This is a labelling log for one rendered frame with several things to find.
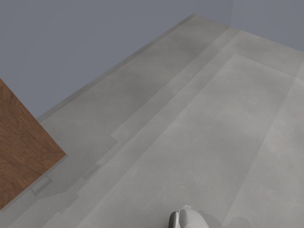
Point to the cabinet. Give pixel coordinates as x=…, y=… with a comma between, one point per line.
x=26, y=150

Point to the right robot thigh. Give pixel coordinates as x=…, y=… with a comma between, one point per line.
x=187, y=218

